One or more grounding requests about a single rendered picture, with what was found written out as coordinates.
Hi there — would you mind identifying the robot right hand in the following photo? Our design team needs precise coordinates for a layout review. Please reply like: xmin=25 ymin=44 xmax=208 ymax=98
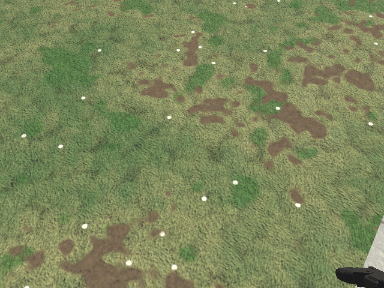
xmin=335 ymin=266 xmax=384 ymax=288

